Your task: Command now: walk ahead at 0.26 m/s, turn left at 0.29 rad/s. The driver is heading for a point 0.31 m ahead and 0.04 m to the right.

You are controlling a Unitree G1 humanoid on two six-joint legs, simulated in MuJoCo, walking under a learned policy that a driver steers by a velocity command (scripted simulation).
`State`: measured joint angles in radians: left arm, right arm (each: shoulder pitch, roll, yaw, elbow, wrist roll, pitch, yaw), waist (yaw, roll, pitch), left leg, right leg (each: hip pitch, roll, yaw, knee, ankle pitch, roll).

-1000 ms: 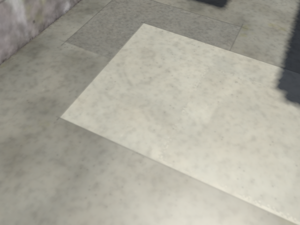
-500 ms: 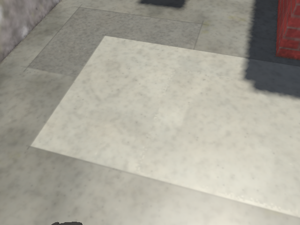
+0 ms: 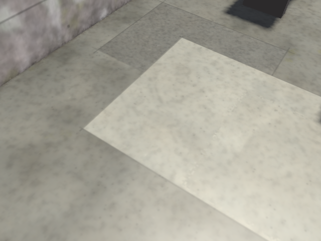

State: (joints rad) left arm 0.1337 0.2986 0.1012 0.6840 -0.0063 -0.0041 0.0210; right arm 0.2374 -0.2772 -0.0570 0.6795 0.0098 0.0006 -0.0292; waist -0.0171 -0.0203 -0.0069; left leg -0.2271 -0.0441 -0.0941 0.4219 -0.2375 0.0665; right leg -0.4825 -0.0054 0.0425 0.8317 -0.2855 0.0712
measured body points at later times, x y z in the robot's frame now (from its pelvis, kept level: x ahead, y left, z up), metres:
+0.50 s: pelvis +0.14 -0.03 -0.01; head +0.19 -0.03 +0.44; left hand +0.16 +0.25 -0.13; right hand +0.36 -0.26 -0.10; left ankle +0.27 +0.11 -0.71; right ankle +0.06 -0.15 -0.75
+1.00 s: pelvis +0.24 -0.01 -0.02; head +0.24 -0.02 +0.43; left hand +0.32 +0.25 -0.14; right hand +0.38 -0.25 -0.14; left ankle +0.29 +0.09 -0.75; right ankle +0.23 -0.15 -0.75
